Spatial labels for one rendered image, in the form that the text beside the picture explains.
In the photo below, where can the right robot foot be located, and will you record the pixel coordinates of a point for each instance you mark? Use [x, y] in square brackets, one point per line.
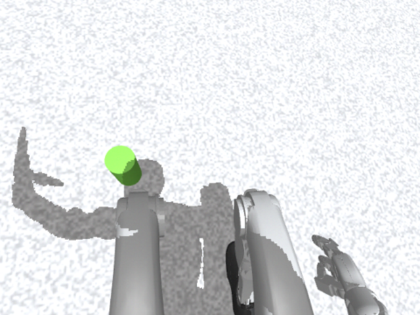
[232, 275]

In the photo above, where can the right robot arm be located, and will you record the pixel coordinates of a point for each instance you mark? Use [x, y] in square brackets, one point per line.
[363, 301]

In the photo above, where can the right robot hand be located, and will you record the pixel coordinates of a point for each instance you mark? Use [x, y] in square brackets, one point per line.
[345, 274]

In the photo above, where can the can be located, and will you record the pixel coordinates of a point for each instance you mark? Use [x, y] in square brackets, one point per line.
[122, 163]

